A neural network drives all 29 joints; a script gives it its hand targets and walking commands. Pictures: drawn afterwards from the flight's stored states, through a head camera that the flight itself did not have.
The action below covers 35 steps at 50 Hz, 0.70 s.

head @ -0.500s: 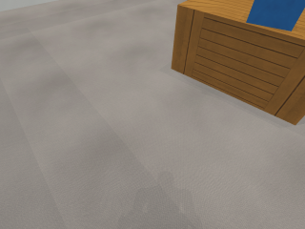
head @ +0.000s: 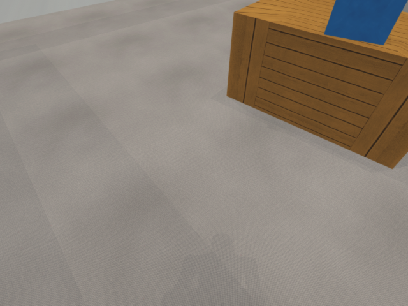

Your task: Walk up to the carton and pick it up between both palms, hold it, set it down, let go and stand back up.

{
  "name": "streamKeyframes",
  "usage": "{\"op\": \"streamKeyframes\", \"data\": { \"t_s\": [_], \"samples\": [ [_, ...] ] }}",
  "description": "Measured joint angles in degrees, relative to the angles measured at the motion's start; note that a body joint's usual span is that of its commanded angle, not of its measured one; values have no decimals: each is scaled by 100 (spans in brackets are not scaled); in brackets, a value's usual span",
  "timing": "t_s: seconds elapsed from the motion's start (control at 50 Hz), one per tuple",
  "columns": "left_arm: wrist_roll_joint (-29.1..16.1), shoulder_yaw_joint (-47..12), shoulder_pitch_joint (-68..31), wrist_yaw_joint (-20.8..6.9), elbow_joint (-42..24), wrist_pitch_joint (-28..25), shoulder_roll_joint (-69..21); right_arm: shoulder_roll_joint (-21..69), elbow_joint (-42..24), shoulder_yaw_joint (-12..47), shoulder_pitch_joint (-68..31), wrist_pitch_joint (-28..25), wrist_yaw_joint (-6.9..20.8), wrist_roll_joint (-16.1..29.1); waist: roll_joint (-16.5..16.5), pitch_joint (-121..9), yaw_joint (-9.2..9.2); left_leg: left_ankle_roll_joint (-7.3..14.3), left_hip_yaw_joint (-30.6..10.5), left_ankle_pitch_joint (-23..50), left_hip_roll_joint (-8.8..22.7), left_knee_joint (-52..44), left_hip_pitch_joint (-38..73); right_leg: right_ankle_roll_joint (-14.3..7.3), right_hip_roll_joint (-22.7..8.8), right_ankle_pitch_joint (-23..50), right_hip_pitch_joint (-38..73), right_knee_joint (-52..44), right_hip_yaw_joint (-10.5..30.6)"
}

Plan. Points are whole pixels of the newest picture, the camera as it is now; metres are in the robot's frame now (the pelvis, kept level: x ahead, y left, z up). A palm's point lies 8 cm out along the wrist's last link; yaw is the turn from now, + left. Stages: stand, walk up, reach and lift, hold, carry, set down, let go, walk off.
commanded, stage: walk up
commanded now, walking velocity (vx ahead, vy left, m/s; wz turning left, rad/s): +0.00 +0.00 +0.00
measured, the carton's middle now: (366, 5) +1.58 -0.85 +0.05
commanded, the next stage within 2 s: none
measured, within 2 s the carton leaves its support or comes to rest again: neither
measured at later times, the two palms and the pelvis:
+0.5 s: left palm out of the picture +0.14 +0.18 -0.13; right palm out of the picture +0.02 -0.39 -0.18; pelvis +0.06 -0.11 -0.04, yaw -14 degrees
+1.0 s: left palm (170, 234) +0.35 +0.10 -0.15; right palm (374, 216) +0.38 -0.42 -0.10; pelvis +0.29 -0.15 -0.03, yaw -21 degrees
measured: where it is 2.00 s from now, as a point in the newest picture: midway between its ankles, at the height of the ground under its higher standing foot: (265, 216)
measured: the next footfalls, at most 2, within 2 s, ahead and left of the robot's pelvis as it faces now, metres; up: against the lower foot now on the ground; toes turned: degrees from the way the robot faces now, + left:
right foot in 0.48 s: +0.12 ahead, -0.28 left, +0.00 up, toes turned -20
left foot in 0.94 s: +0.44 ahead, -0.10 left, +0.00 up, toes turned -14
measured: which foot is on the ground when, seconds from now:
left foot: down 0.00-0.48, up 0.50-0.92, down 0.94-1.00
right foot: down 0.00-0.18, up 0.20-0.46, down 0.48-0.96, up 0.98-1.00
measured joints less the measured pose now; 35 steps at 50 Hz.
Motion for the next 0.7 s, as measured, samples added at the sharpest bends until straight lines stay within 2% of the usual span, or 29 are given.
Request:
{"op": "streamKeyframes", "data": {
  "t_s": [0.14,0.16,0.2,0.26,0.3,0.38,0.44,0.48,0.5,0.52,0.56,0.6,0.64,0.7],
  "samples": [
    [-12,-30,51,-2,199,5,-68,71,135,16,13,-6,-4,-13,2,37,28,-12,10,56,12,-38,8,-12,10,54,-4,-25,8],
    [2,1,134,-37,134,22,-80,66,70,-15,35,1,11,-90,-13,14,60,28,96,-57,31,35,-25,-42,24,-236,-118,162,79],
    [43,104,384,-130,-55,76,-55,-15,-170,-104,57,-51,10,-256,-31,-71,72,95,415,-224,135,167,-62,-54,6,-1015,-612,1065,136],
    [191,215,507,-273,-338,178,131,-214,-455,-209,41,-224,-66,-374,46,-9,-60,122,802,-324,383,272,56,38,-168,-1106,-1520,2654,-18],
    [229,295,449,-385,-561,177,338,-349,-510,-257,111,-324,-92,-358,88,35,-93,99,959,-378,544,238,224,109,-352,-973,-1935,3063,56],
    [179,431,346,-528,-969,124,641,-675,-443,-363,282,-334,0,-366,254,-32,1,-6,1153,-604,917,250,644,153,-742,-806,-2061,2678,118],
    [116,449,453,-570,-1205,83,728,-917,-496,-469,293,-227,102,-417,419,-166,121,45,1162,-1316,1189,707,809,122,-909,-644,-1676,2264,-130],
    [77,450,658,-533,-1304,8,804,-1011,-639,-505,219,-140,166,-448,400,-304,216,212,1037,-2067,1249,1269,719,109,-881,-530,-1304,1903,-317],
    [64,445,699,-484,-1289,-60,795,-1070,-752,-509,130,-91,209,-457,459,-291,286,342,848,-2233,1281,1826,498,181,-766,-396,-1363,2032,-345],
    [64,413,712,-433,-1259,-104,735,-1126,-874,-493,12,-22,258,-423,551,-237,367,402,508,-2320,1195,2609,123,204,-641,-554,-1514,2375,-385],
    [42,301,822,-323,-1186,-87,521,-1183,-1154,-419,-235,69,356,-330,717,-128,455,441,46,-1931,838,3969,-697,136,-391,-1064,-1487,2509,-472],
    [58,198,975,-249,-1110,-66,362,-1097,-1463,-331,-417,42,425,-269,691,-41,482,406,123,-1474,542,4680,-1442,21,-225,-988,-1229,2054,-471],
    [163,113,1124,-211,-1055,-149,305,-948,-1749,-227,-530,-48,486,-229,518,69,528,329,409,-1117,432,4828,-2013,-30,-173,-657,-862,1536,-501],
    [250,-17,1403,-164,-1006,-274,279,-726,-2167,-117,-700,-104,599,-226,164,117,675,229,552,-653,400,4201,-2568,-117,-107,-346,-308,647,-340]
  ]
}}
